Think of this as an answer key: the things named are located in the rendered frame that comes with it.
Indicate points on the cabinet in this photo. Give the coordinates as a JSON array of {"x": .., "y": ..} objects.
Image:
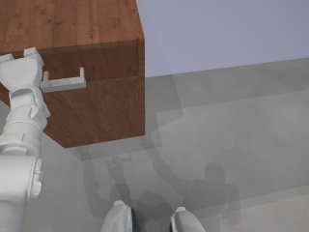
[{"x": 104, "y": 110}]

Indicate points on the robot left thigh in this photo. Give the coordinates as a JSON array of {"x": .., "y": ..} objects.
[{"x": 118, "y": 219}]

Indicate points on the robot left forearm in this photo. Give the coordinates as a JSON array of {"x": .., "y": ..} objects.
[{"x": 23, "y": 131}]

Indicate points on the left robot upper arm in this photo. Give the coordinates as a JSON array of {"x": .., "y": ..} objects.
[{"x": 21, "y": 179}]

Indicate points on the robot right thigh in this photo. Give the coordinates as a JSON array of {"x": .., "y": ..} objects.
[{"x": 184, "y": 221}]

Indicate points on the drawer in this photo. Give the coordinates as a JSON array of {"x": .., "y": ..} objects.
[{"x": 100, "y": 63}]

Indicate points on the left robot hand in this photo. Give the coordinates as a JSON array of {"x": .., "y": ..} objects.
[{"x": 22, "y": 71}]

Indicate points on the handle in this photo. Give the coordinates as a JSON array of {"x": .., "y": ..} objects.
[{"x": 63, "y": 84}]

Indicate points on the robot thigh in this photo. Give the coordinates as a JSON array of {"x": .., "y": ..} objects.
[
  {"x": 184, "y": 221},
  {"x": 118, "y": 219}
]

